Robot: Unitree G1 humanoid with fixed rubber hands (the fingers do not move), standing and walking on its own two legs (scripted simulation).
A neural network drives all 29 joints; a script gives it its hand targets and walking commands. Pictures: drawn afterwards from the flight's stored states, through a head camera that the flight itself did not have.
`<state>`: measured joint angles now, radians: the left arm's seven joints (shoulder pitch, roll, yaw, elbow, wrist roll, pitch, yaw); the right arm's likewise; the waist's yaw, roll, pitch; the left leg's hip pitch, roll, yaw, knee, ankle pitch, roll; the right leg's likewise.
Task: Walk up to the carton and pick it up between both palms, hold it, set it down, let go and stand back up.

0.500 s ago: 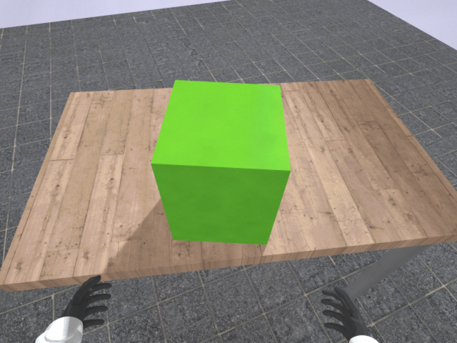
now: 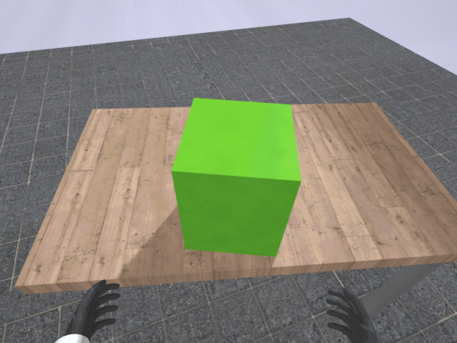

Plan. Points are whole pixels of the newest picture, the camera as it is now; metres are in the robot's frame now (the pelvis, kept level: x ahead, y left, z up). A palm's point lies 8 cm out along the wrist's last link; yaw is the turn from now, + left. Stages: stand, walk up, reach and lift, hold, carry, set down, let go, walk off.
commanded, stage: reach and lift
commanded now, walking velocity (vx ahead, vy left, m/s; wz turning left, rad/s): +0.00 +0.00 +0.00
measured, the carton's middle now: (236, 179) +0.42 +0.00 +0.04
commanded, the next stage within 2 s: none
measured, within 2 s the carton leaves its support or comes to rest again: neither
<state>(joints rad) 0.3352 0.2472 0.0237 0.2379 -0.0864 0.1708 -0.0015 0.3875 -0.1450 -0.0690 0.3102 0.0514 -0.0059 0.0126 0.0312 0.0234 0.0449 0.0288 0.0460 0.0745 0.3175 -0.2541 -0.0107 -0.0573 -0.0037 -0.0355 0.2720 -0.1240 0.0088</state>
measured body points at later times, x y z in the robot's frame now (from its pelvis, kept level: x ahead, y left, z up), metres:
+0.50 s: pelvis +0.00 -0.01 +0.00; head -0.01 -0.01 +0.45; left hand +0.17 +0.24 +0.01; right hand +0.19 -0.21 +0.00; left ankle -0.04 +0.12 -0.75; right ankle +0.02 -0.13 -0.75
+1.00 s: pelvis +0.00 -0.01 +0.00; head -0.01 -0.01 +0.45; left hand +0.24 +0.23 +0.06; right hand +0.25 -0.21 +0.06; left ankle -0.04 +0.12 -0.75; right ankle +0.02 -0.13 -0.75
